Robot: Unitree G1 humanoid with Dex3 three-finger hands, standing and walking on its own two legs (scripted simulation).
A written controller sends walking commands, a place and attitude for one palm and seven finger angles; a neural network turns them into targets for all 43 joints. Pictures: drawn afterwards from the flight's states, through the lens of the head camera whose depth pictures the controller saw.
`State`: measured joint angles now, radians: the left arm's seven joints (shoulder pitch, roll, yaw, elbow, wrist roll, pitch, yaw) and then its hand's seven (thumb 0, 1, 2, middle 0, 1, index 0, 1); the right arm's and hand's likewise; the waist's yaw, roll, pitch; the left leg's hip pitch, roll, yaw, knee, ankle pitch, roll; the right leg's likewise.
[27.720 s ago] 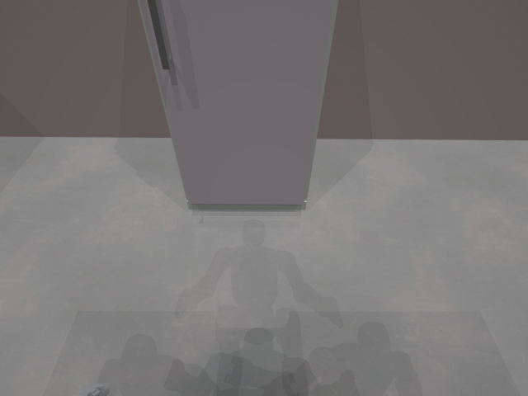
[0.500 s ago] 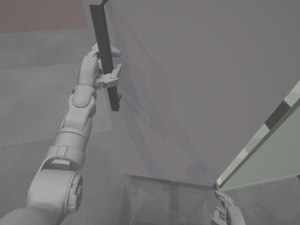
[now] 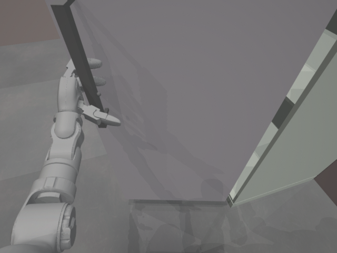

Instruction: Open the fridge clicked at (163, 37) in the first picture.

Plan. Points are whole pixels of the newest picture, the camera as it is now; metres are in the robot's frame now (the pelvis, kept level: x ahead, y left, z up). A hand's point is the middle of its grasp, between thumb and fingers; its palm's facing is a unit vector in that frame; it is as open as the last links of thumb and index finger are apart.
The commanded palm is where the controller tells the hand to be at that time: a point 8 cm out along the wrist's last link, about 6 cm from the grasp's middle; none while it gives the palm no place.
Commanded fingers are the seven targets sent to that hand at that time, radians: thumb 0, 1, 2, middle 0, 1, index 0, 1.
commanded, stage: slip the hand off the handle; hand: left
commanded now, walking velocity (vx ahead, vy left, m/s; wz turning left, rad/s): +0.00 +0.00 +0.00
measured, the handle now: (89, 73) +0.47 +0.19 +0.20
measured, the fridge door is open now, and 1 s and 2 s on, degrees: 71 69 69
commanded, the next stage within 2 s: draw the hand back to the body in 1.48 s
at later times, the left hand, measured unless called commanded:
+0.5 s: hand (63, 101) +0.41 +0.24 +0.16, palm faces +0.20 -0.97 -0.14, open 14.7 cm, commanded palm +0.38 +0.28 +0.16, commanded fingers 0.00 -0.55 0.20 -0.25 -1.15 -0.25 -1.15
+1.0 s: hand (53, 120) +0.36 +0.25 +0.16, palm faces +0.17 -0.98 -0.12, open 14.7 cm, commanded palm +0.32 +0.29 +0.16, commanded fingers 0.00 -0.55 0.20 -0.25 -1.15 -0.25 -1.15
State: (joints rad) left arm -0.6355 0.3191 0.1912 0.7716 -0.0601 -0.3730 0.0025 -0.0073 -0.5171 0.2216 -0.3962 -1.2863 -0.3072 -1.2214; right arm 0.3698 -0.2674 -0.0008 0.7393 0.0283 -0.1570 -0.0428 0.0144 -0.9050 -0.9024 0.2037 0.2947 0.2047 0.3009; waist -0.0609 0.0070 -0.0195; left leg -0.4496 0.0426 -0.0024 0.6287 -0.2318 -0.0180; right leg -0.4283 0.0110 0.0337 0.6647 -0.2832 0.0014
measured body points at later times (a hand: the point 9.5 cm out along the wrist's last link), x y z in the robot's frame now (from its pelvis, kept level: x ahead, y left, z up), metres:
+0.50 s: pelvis +0.05 +0.01 +0.00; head +0.06 +0.01 +0.45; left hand +0.39 +0.29 +0.17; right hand +0.22 -0.24 -0.08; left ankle +0.06 +0.15 -0.72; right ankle +0.04 -0.12 -0.72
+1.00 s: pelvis +0.04 +0.02 +0.00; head +0.04 +0.01 +0.45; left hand +0.34 +0.30 +0.17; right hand +0.19 -0.22 -0.09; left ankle +0.06 +0.15 -0.72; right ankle +0.04 -0.12 -0.72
